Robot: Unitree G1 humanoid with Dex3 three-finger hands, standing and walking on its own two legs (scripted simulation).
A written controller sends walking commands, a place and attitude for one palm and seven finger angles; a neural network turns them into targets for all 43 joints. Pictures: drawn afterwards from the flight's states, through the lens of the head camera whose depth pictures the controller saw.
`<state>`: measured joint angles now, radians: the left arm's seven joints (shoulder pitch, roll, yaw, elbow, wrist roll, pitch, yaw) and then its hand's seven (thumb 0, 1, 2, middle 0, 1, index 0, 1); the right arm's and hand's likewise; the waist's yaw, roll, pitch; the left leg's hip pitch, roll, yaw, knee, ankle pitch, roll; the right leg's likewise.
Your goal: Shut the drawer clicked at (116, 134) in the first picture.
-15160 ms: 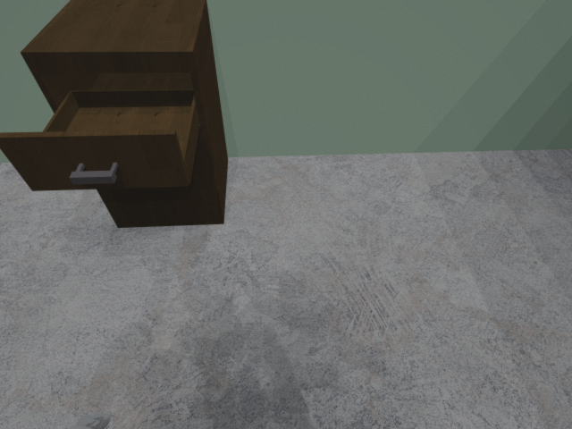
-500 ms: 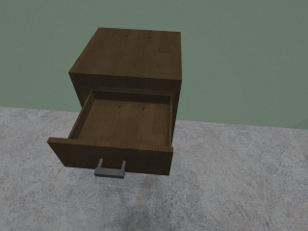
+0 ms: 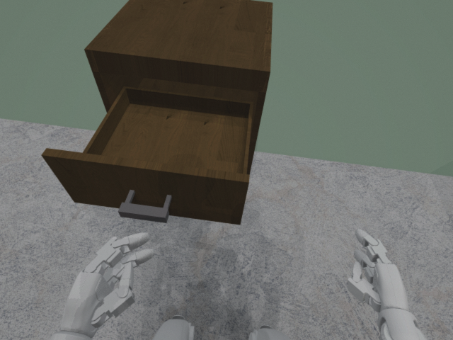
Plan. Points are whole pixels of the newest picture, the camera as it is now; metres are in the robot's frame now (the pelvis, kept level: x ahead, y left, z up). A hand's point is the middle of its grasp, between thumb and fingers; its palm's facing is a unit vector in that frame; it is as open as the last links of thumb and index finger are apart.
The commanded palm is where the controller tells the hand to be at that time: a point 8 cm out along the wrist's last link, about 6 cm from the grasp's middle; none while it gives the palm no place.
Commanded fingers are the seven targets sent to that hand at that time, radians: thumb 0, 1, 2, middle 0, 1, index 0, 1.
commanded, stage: raise the hand and make a fist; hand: left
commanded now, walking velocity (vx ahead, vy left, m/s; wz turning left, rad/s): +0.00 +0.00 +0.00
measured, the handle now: (147, 204) +0.39 +0.20 -0.05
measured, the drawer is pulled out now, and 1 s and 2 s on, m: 0.30 0.30 0.30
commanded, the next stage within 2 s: bring the fist close to the handle in 1.48 s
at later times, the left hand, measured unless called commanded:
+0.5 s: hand (118, 279) +0.21 +0.18 +0.03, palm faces -0.04 -1.00 -0.03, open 3.5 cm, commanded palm +0.17 +0.23 +0.04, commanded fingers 0.00 0.90 0.90 -1.14 -1.32 -1.14 -1.32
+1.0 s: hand (123, 282) +0.20 +0.17 +0.04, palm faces -0.06 -1.00 -0.01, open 3.2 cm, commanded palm +0.18 +0.23 +0.05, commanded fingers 0.00 0.90 0.90 -1.40 -1.60 -1.40 -1.60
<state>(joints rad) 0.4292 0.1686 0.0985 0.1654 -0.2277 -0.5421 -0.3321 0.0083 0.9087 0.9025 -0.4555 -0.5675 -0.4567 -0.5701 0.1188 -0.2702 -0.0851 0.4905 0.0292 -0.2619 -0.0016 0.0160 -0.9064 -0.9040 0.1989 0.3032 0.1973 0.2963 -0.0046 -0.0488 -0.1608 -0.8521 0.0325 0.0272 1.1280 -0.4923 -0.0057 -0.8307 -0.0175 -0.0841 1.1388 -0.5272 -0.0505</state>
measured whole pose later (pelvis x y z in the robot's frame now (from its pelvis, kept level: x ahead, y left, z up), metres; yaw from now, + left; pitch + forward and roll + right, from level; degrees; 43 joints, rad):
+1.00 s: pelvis +0.01 +0.03 -0.01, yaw +1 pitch +16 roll -3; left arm 0.57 0.19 -0.01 -0.20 -0.17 -0.38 -0.17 0.01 0.90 0.90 -1.38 -1.57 -1.38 -1.57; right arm 0.19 -0.19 0.03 0.42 0.02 -0.11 -0.02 0.01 -0.90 -0.90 0.20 0.30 0.20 0.30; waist 0.00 0.03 -0.17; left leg -0.95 0.03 -0.01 1.21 -0.54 0.03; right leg -0.88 -0.02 -0.11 1.15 -0.55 -0.01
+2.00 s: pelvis +0.01 +0.01 -0.03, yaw +0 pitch +20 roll -2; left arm 0.39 0.21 0.06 -0.03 -0.20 -0.43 -0.19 0.02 0.90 0.90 -1.40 -1.60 -1.40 -1.60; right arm 0.20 -0.22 0.00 0.49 0.02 -0.12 -0.03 0.02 -0.90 -0.90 0.20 0.30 0.20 0.30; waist -0.03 0.03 -0.18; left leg -1.07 0.04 -0.02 1.29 -0.57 0.00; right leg -1.01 -0.01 -0.12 1.25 -0.59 -0.04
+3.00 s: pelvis +0.00 +0.02 -0.07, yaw -1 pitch +26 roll -3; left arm 0.09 0.21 0.05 0.19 -0.16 -0.47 -0.14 0.02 0.90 0.90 -1.40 -1.60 -1.40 -1.60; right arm 0.17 -0.24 0.01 0.52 0.00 -0.02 0.01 0.01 -0.90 -0.90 0.20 0.30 0.20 0.30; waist -0.04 0.02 -0.20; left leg -1.30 0.04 -0.01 1.45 -0.60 0.02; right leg -1.24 -0.02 -0.11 1.40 -0.61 -0.03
